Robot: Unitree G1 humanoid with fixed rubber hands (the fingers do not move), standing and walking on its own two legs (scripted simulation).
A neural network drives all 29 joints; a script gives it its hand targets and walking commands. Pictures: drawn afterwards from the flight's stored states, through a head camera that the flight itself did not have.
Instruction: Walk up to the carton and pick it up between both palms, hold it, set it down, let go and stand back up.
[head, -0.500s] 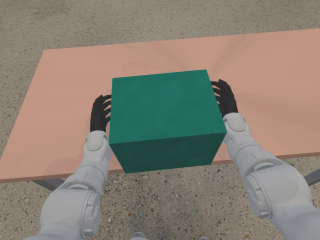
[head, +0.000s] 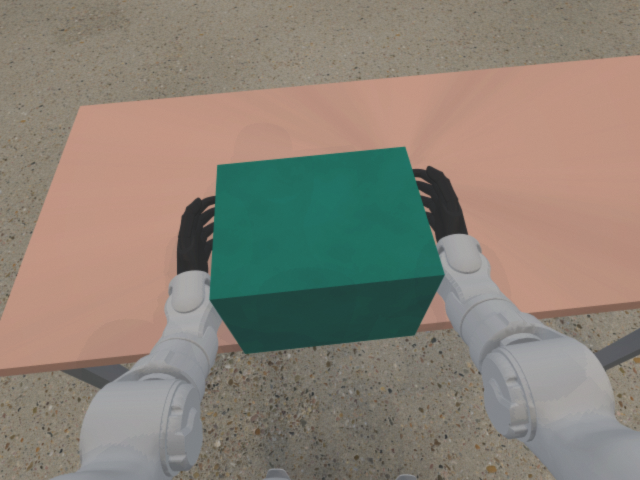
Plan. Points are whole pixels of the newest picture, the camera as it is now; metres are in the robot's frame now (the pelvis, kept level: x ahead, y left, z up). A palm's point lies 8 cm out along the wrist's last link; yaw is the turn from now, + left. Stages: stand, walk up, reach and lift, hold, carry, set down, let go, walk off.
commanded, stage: reach and lift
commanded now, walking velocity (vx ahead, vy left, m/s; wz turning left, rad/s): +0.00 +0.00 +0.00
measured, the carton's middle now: (321, 254) +0.42 +0.03 +0.01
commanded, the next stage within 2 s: none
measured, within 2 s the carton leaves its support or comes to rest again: leaves its support in 1.54 s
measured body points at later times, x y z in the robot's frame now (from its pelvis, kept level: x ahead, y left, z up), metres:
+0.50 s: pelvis +0.03 +0.01 +0.02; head +0.11 +0.00 +0.46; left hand +0.41 +0.20 +0.02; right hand +0.44 -0.13 +0.03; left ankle +0.03 +0.13 -0.69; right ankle +0.02 -0.10 -0.69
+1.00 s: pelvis +0.02 +0.00 +0.03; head +0.12 +0.01 +0.47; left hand +0.39 +0.20 +0.02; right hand +0.43 -0.13 +0.04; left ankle +0.03 +0.13 -0.69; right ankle +0.02 -0.10 -0.69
